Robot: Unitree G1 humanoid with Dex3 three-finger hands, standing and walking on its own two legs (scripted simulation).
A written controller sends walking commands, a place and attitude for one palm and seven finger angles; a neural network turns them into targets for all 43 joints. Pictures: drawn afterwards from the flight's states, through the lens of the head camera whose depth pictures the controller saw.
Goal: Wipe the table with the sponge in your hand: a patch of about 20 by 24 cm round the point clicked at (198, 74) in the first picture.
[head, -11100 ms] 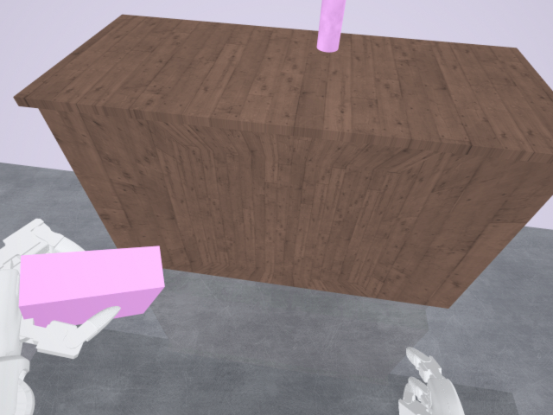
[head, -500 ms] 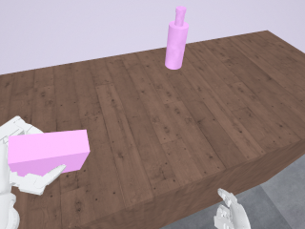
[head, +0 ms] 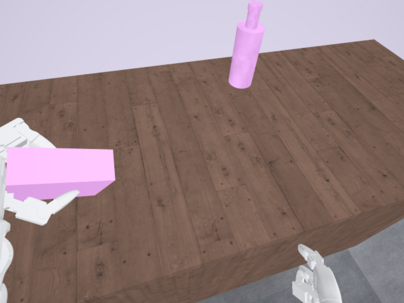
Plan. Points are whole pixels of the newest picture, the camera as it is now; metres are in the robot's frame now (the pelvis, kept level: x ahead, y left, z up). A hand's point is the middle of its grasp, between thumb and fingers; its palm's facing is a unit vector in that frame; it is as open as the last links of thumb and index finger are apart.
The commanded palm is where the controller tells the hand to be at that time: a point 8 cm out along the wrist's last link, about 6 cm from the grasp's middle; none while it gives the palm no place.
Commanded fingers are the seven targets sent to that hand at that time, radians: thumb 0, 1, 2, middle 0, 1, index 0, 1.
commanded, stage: look again from close up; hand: left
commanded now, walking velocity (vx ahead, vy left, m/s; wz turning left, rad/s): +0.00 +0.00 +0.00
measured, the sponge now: (75, 175) +0.25 +0.24 +0.15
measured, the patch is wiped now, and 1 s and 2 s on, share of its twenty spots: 0.00 0.00 0.00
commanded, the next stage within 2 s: shuffle to correct the standing spot in 0.20 s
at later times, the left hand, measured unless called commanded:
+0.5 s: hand (40, 201) +0.21 +0.27 +0.15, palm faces +0.42 -0.85 -0.32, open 9.3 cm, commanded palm +0.15 +0.29 +0.17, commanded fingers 0.00 0.10 1.30 -1.20 -1.60 -1.20 -1.60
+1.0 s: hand (88, 209) +0.20 +0.19 +0.15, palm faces +0.34 -0.86 -0.37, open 9.3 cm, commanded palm +0.14 +0.23 +0.17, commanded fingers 0.00 0.10 1.30 -1.20 -1.60 -1.20 -1.60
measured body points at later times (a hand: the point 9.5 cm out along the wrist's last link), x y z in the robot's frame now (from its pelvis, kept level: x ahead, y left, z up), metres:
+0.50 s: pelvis -0.02 +0.01 +0.00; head +0.00 +0.04 +0.44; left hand +0.18 +0.31 +0.17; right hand +0.15 -0.21 -0.07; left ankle -0.01 +0.11 -0.74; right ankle +0.02 -0.12 -0.74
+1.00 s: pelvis -0.03 -0.04 -0.01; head +0.02 -0.02 +0.44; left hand +0.18 +0.24 +0.17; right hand +0.14 -0.29 -0.08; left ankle -0.01 +0.11 -0.74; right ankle +0.02 -0.12 -0.74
